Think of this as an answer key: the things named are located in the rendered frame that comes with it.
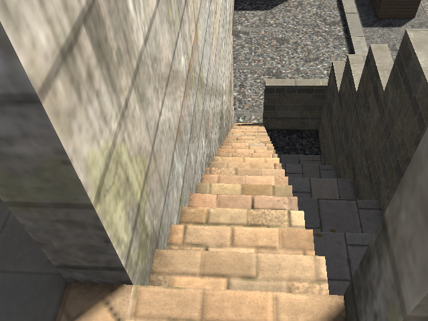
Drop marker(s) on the stairs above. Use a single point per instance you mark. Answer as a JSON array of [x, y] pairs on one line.
[[242, 229]]

